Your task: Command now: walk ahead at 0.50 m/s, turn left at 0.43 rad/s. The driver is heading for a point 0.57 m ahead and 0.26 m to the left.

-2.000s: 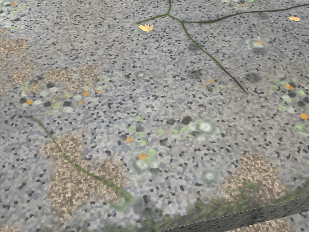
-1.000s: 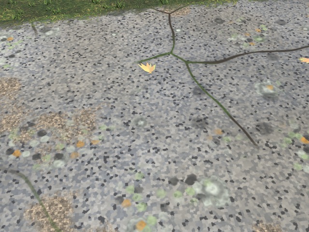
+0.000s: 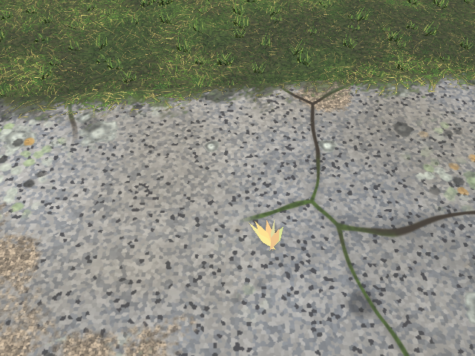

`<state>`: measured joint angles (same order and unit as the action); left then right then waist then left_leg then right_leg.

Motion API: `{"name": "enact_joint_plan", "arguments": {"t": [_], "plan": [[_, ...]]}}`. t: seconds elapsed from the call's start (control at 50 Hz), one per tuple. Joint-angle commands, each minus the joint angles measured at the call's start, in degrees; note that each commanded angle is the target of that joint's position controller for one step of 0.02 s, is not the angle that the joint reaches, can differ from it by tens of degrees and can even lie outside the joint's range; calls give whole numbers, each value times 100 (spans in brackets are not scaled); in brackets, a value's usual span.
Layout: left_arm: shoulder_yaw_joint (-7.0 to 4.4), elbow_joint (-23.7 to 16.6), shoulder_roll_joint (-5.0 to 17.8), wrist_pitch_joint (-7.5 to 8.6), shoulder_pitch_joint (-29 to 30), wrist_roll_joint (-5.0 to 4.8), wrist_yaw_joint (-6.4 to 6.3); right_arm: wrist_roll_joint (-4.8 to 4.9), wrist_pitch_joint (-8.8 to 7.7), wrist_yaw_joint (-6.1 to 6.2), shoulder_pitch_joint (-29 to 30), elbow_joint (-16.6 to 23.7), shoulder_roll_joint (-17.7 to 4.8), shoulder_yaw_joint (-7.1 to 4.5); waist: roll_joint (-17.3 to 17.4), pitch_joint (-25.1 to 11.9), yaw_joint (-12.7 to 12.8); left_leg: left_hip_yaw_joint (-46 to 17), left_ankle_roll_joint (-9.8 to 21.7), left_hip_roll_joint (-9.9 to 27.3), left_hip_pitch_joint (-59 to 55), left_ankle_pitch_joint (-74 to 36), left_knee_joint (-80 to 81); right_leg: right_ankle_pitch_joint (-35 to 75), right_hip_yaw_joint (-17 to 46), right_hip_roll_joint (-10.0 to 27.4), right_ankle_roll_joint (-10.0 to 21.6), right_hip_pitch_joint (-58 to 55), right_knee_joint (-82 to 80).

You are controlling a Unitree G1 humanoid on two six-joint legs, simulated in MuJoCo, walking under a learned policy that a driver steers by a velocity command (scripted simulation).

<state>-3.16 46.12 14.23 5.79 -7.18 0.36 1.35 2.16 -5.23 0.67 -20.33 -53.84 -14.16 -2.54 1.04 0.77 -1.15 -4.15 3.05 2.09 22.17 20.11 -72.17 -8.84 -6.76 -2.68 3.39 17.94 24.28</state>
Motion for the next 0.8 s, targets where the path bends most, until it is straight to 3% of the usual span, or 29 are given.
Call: {"name": "enact_joint_plan", "arguments": {"t": [0.02,0.06,0.12,0.16,0.2,0.24,0.28,0.32,0.34,0.36,0.38,0.4,0.42,0.44,0.46,0.5,0.54,0.58,0.62,0.66,0.76,0.8], "plan": [[-1,-80,65,150,-238,38,11,51,41,17,-44,503,-225,-122,-438,-284,-18,-253,-12,613,1346,-426,-380,1069,1416,1728,909,-1037,-1441],[-57,29,230,158,-214,-6,-18,60,159,-3,182,702,-70,-101,-541,66,-121,-216,-99,772,1717,-420,-161,1129,986,1708,826,-627,-1655],[-139,77,551,169,-298,64,-94,-49,185,-72,761,1045,-193,-103,-347,242,-92,-124,-257,827,2012,-1229,676,1406,384,1581,823,-377,-1770],[-171,54,688,171,-362,52,-134,-73,139,-172,1157,1185,-166,-61,-276,215,41,130,-223,749,1701,-2031,1784,1473,-61,1364,687,-389,-1714],[-218,79,858,165,-652,2,-164,-79,98,-274,1710,1356,-130,-15,-155,211,307,435,-144,609,1571,-2400,2630,1520,-196,1452,633,-762,-1681],[-265,135,973,23,-811,-57,-254,-127,106,-305,2144,1579,-177,-15,-224,292,431,614,-107,432,1751,-2322,3215,2538,-298,1602,517,-1413,-1294],[-304,126,1071,-124,-870,-122,-320,-156,107,-374,2129,1727,-340,-89,-448,84,340,834,21,155,1566,-1932,3537,3751,-389,1719,343,-1990,-690],[-353,43,1193,-243,-747,-150,-397,-157,114,-417,1317,1615,-687,-267,-698,-436,-117,1031,239,-301,564,-1545,3759,4803,-467,1677,120,-2143,506],[-347,-29,1168,-282,-648,-169,-416,-164,107,-384,502,1408,-1015,-438,-573,-824,-531,970,417,-508,-530,-2018,4261,4356,-551,1443,-89,-1831,1590],[-272,-160,939,-243,-819,-36,-409,-218,147,-251,-16,1319,-1513,-607,67,-1256,-679,95,683,97,-2039,-3901,4216,2290,-586,1087,-445,-597,3242],[-66,-328,198,-146,-1477,271,-309,-343,193,-170,242,1491,-2006,-618,1511,-1887,89,-2089,1600,1509,-3838,-7165,3541,-3184,-160,132,-816,1534,5410],[-45,-400,589,-23,-1507,24,-211,-385,196,-227,71,1798,-1765,-551,1055,-3342,-297,-3484,2309,2067,-4479,-6223,4224,-3253,1157,-17,-797,2035,6348],[-102,-539,828,-9,-861,-161,-197,-353,222,-229,345,1903,-1450,-504,456,-2862,-419,-2853,2019,1719,-4000,-5404,4426,-2659,1327,265,-694,2301,6331],[-88,-635,797,-44,-606,-119,-248,-205,251,-205,718,1939,-1174,-444,9,-2099,-243,-2298,1729,1423,-3163,-4608,4548,-2104,1223,476,-651,2541,5892],[-105,-580,799,-139,-522,-20,-325,-153,280,-175,1015,2010,-1011,-400,-225,-1491,-55,-2001,1586,1211,-2189,-4197,4759,-1853,1184,643,-682,2404,5564],[-178,-698,884,-347,-652,25,-385,-259,311,-146,1256,2086,-961,-385,-15,-1081,310,-1757,1501,997,-819,-3730,5108,-1678,1203,730,-657,1711,5093],[-146,-736,717,-416,-707,70,-440,-308,288,-109,1272,2090,-1041,-419,122,-1042,404,-1448,1450,810,-307,-4126,5116,-1547,1105,643,-697,1467,4566],[-108,-791,605,-424,-577,106,-479,-269,333,-28,1182,2069,-1123,-453,159,-1176,363,-1347,1373,698,-345,-4231,5024,-1265,1108,533,-787,1523,4003],[-77,-836,546,-444,-404,86,-456,-177,421,59,1196,2109,-1078,-447,288,-1317,294,-1434,1235,532,-349,-2377,5140,-817,1167,530,-819,1515,3463],[-71,-971,548,-445,-35,24,-400,-130,471,104,1203,2179,-1092,-446,556,-1093,142,-1749,1113,415,-187,-47,5430,-507,1179,464,-787,1540,2836],[-123,-1122,622,-205,243,-66,-261,-162,480,65,908,2183,-1115,-449,825,-844,-66,-2253,1029,449,-236,876,5275,-889,1097,184,-601,928,1508],[-175,-1045,577,-109,-97,-116,-211,-151,503,40,992,2219,-996,-397,840,-698,198,-2297,908,248,127,1287,5046,-685,948,94,-441,57,647]]}}
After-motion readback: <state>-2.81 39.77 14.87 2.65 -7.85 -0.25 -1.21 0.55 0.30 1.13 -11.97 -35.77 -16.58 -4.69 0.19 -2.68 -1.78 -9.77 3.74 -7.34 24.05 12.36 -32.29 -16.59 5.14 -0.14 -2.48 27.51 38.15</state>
